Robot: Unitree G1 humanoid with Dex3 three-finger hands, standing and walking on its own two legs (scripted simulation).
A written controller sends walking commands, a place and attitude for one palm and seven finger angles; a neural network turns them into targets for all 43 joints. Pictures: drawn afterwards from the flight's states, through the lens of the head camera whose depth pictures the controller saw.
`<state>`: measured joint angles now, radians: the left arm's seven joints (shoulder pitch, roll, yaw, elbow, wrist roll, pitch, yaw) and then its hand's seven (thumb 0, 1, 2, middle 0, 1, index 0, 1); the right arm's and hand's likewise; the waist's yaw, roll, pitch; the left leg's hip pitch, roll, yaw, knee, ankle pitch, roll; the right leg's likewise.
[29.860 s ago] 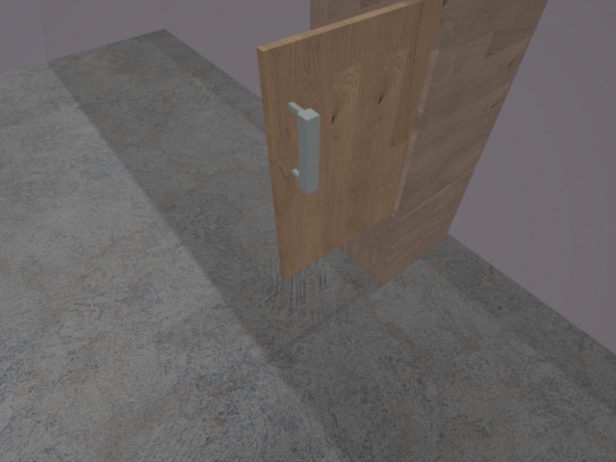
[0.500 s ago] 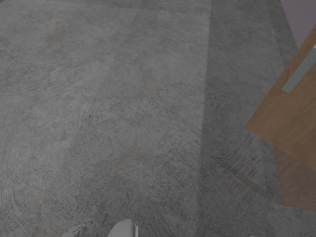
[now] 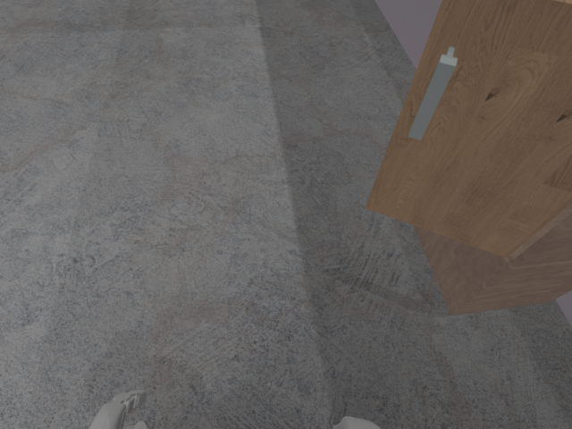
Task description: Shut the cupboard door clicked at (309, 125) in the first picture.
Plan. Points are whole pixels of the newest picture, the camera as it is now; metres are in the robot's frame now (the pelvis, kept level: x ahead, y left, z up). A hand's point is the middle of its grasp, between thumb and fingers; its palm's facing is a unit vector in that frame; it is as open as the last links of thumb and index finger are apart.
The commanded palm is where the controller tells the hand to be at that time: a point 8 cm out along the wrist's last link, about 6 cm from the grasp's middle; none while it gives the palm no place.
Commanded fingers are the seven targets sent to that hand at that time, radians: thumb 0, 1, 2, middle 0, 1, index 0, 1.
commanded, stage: turn to face it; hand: left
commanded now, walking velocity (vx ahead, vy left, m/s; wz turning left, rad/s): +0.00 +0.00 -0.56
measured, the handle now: (432, 94) +0.66 -0.24 +0.08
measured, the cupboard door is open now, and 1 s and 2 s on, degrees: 59 59 59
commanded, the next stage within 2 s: take the last steps up to it in 0.56 s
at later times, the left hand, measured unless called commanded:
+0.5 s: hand (177, 417) +0.15 +0.18 -0.18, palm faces -0.19 -0.96 -0.19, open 7.4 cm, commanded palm none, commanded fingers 0.00 0.90 0.90 -0.20 -0.30 -0.20 -0.30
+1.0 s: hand (229, 371) +0.22 +0.10 -0.15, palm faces -0.37 -0.90 -0.23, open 7.3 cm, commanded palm none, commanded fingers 0.00 0.90 0.90 -0.20 -0.30 -0.20 -0.30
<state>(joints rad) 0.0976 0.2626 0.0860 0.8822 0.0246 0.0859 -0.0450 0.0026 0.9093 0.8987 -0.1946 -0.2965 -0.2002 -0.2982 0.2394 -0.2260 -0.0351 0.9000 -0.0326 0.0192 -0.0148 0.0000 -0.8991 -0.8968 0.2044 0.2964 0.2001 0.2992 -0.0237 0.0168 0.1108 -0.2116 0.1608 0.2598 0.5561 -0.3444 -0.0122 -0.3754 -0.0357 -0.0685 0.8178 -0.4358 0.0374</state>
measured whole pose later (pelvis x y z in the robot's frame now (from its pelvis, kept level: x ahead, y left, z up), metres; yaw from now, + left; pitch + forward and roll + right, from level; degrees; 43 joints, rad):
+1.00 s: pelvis +0.07 -0.05 +0.00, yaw -22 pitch +0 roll +0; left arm 0.20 0.18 0.06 0.97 0.03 0.01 -0.02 0.00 0.91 0.90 -0.20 -0.30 -0.20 -0.30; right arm 0.32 -0.26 -0.06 1.05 -0.03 0.05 -0.02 0.00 -0.90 -0.90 0.20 0.30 0.20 0.30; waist -0.04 0.05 0.02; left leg -0.41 0.09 0.08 1.00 -0.50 -0.04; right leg -0.15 0.03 -0.07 0.47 -0.34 -0.06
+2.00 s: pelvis +0.20 -0.15 -0.01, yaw -23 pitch +0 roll -1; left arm 0.17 0.22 0.03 0.94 0.03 0.04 0.03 0.00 0.91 0.90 -0.20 -0.30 -0.21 -0.30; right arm 0.16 -0.23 -0.06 0.90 -0.03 0.02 0.00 0.00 -0.91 -0.90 0.20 0.30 0.19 0.30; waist 0.00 -0.03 0.09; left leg -0.29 -0.01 0.04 0.62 -0.32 0.01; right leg -0.36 -0.11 -0.04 0.63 -0.28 0.04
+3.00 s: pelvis +0.19 -0.12 +0.01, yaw -26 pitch -2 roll +1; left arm 0.23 0.28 0.00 1.07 0.03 0.00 0.01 0.00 0.90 0.90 -0.20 -0.30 -0.21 -0.30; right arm 0.21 -0.31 -0.03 1.09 -0.01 -0.02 0.00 0.00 -0.90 -0.90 0.20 0.30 0.20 0.30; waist -0.01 0.03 0.02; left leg -0.17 -0.04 0.11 0.38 -0.18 0.06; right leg -0.23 -0.02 -0.05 0.42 -0.16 -0.02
